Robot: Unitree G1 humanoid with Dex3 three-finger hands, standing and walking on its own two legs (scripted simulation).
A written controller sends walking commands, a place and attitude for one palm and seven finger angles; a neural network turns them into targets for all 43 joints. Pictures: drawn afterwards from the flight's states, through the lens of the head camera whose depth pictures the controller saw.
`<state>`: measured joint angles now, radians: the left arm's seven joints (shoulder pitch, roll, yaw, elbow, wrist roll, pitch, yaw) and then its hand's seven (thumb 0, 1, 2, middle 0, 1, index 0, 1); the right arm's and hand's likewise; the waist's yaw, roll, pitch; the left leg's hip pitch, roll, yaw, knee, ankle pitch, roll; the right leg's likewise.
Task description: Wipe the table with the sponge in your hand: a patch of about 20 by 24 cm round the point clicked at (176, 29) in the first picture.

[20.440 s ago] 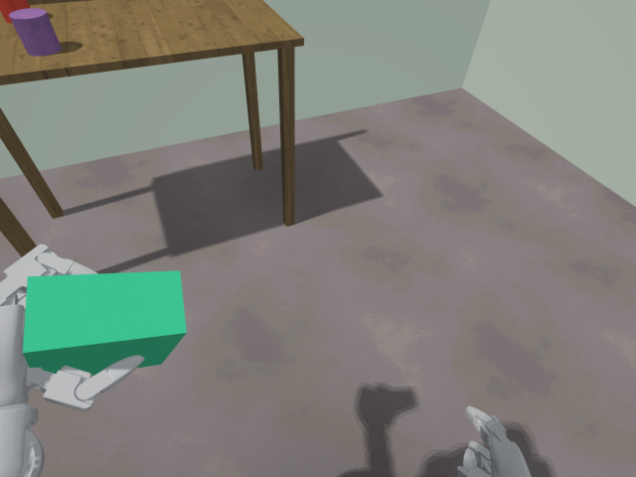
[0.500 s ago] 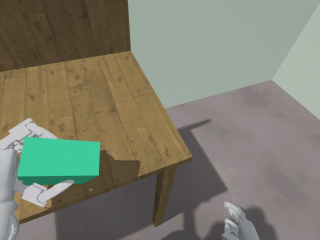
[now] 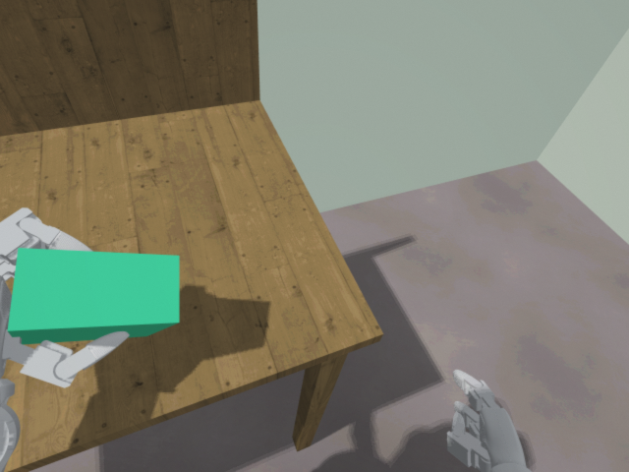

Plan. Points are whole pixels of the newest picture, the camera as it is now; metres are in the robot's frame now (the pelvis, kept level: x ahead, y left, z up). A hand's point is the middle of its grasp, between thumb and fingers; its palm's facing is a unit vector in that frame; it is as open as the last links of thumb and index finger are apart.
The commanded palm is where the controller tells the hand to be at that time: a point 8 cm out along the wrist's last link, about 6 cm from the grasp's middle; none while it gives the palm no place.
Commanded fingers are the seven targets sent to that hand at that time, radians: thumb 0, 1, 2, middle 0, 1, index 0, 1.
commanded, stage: look again from close up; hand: left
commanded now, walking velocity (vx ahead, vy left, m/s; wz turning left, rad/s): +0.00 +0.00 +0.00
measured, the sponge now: (118, 301) +0.24 +0.22 +0.14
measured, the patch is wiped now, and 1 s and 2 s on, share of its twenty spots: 0.00 0.00 0.00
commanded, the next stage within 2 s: shuffle to correct the standing spot in 0.36 s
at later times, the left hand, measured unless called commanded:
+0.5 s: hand (55, 310) +0.21 +0.25 +0.16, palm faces +0.37 -0.85 -0.37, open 10.0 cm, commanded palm +0.15 +0.29 +0.18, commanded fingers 0.00 0.10 1.30 -1.20 -1.60 -1.20 -1.60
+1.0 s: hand (47, 379) +0.16 +0.23 +0.17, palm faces +0.37 -0.82 -0.43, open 10.0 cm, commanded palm +0.09 +0.27 +0.18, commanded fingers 0.00 0.10 1.30 -1.20 -1.60 -1.20 -1.60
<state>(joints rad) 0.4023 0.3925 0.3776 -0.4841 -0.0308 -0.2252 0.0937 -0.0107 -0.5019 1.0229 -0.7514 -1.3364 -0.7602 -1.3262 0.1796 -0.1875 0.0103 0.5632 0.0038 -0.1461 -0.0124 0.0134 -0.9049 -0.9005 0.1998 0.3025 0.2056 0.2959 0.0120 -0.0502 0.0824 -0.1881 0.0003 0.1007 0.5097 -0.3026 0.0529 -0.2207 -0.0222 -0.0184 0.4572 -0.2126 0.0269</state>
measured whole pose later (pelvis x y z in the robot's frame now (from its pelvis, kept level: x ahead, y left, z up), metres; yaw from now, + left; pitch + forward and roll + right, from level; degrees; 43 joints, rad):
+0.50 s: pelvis -0.01 +0.01 +0.00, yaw +0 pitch -2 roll -1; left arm 0.42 0.38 0.35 -0.48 -0.03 -0.20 0.11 -0.01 -0.50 1.02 -0.75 -1.33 -0.76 -1.32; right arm 0.21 -0.19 0.01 0.58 0.01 -0.12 -0.03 0.01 -0.90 -0.90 0.20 0.30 0.21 0.30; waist 0.01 -0.04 0.07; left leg -0.17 -0.01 0.10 0.48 -0.28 0.06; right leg -0.20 -0.03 -0.01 0.41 -0.18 0.03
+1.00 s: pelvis -0.06 -0.01 -0.01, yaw +0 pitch +0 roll +0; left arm 0.43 0.38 0.40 -0.58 -0.05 -0.28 0.11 -0.01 -0.50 1.02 -0.75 -1.33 -0.76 -1.32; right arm 0.16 -0.20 0.00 0.57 -0.01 -0.13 -0.03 0.01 -0.90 -0.90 0.20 0.30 0.21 0.30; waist 0.04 -0.02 0.14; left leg -0.40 -0.02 0.05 0.77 -0.41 0.01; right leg -0.40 -0.03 -0.02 0.56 -0.17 0.00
